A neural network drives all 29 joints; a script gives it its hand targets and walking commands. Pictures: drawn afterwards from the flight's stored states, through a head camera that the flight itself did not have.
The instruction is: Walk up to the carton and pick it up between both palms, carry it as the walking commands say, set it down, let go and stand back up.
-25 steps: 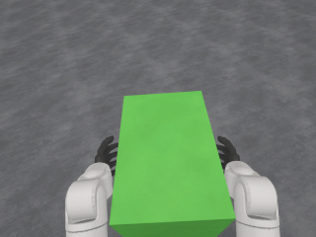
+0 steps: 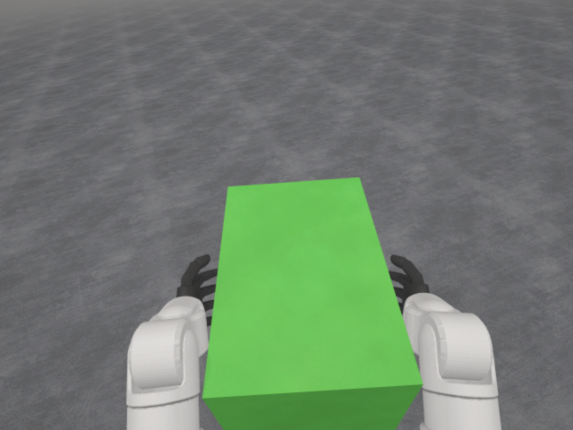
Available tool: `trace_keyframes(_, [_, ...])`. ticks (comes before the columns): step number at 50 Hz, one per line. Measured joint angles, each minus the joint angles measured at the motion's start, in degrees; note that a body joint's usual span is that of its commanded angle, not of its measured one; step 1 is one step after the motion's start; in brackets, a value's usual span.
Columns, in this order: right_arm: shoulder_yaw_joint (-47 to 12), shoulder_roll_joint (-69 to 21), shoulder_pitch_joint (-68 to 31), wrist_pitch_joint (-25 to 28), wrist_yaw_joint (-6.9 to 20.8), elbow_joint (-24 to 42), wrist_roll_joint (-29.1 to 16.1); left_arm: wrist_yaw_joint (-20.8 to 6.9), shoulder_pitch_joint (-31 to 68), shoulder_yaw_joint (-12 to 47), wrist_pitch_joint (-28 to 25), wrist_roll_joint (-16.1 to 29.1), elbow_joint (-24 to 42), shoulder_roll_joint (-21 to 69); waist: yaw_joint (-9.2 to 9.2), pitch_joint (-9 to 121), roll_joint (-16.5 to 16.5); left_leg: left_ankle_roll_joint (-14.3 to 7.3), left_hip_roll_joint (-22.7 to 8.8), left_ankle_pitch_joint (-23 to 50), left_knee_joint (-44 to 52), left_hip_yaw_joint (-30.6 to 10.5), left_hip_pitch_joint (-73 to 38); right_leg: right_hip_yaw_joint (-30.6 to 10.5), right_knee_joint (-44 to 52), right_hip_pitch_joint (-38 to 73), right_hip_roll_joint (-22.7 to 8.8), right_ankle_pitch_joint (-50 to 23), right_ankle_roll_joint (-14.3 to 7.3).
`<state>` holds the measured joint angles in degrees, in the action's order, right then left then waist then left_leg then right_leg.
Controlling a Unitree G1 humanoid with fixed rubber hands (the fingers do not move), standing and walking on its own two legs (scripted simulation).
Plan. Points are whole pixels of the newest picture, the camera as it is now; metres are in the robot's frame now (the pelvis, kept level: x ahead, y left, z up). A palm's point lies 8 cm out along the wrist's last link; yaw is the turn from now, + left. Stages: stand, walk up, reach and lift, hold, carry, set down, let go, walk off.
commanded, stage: carry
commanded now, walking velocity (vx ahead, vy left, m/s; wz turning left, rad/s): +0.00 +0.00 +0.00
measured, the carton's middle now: (303, 321) +0.30 +0.00 +0.03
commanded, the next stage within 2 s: none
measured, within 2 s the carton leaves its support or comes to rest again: neither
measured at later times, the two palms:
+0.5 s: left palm (176, 311) +0.27 +0.17 +0.10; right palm (396, 308) +0.27 -0.12 +0.09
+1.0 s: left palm (179, 272) +0.36 +0.19 +0.08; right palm (365, 269) +0.36 -0.10 +0.07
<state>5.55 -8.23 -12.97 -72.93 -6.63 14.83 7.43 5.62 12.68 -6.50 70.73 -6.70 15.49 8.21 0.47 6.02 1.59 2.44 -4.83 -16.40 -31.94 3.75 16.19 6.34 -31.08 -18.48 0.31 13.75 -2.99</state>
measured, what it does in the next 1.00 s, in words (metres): shifts its weight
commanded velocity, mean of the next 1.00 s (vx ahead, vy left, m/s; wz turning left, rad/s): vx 0.12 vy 0.00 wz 0.00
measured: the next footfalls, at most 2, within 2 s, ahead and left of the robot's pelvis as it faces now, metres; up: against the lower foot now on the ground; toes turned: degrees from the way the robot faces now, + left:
left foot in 1.56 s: +0.12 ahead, +0.15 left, +0.00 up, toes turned -12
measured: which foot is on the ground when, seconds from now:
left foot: down 0.00-1.00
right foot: down 0.00-1.00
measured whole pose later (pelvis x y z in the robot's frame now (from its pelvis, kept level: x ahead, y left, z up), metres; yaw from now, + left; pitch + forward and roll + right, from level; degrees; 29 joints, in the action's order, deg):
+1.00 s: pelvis +0.08 +0.04 +0.00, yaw +1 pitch +3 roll +0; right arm 4.5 -8.0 -11.5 -73.7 -7.1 20.9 7.0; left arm 6.0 12.2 -5.3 71.6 -5.8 20.5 8.1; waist 0.0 0.1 0.6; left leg -0.6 -1.4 -23.7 -33.9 5.1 12.0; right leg 6.8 -35.4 -15.6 -4.0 21.3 0.8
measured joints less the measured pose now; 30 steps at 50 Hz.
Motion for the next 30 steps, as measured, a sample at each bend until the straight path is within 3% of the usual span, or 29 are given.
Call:
trace_keyframes(7, [-0.1,0.2,0.8,-0.4,0.0,-1.5,0.4,-0.4,-0.2,0.0,0.0,0.0,-2.7,0.0,-0.84,0.9,0.6,0.0,0.0,0.5,0.4,0.1,0.1,0.0,0.3,-0.1,0.0,-0.4,-0.1])
trace_keyframes(16, [-0.4,0.2,0.9,-0.4,-0.2,-0.1,0.1,0.1,-0.5,0.3,0.2,0.3,-0.8,-0.1,-0.92,-1.2,-0.4,-0.5,0.5,1.3,0.6,0.5,0.9,-0.4,0.6,-1.0,-0.4,-1.5,0.2])
trace_keyframes(20, [-0.7,0.4,2.0,-0.4,-0.2,0.4,-0.4,0.5,-1.5,1.4,0.6,0.1,0.0,-0.3,-0.74,-0.8,-1.3,-2.9,1.3,-4.9,-0.6,0.7,0.5,-0.6,0.9,-0.1,-1.2,0.7,0.3])
trace_keyframes(22, [-0.6,0.4,2.2,-0.4,-0.1,0.2,-0.6,0.7,-1.7,1.7,1.0,-0.1,0.1,-0.3,-0.70,-0.2,-1.9,-3.8,1.9,-4.2,1.2,1.3,-0.6,-0.8,1.5,0.5,-1.8,1.0,0.7])
trace_keyframes(24, [-0.6,0.3,1.8,-0.5,-0.1,-0.3,-0.6,0.7,-1.7,1.5,1.2,-0.2,0.1,-0.3,-0.72,0.0,-2.2,-3.2,2.6,1.6,4.5,1.8,-2.6,-1.2,0.6,0.9,-2.5,2.3,1.6])
trace_keyframes(27, [-1.1,0.2,1.0,-0.4,-0.1,-1.9,-0.3,0.3,-1.9,0.5,1.2,-0.4,-0.3,-0.4,-0.40,0.9,-2.2,-2.6,3.2,1.1,5.1,2.6,-4.3,-1.1,-1.8,0.9,-3.5,6.9,3.1])
trace_keyframes(30, [-1.1,0.1,0.4,-0.7,-0.2,-2.2,0.2,0.1,-1.6,-0.1,1.0,0.0,-0.7,-0.3,-0.14,0.7,-1.7,-2.5,3.2,-1.4,3.8,2.3,-5.4,-0.5,0.6,3.2,-3.6,1.1,3.0])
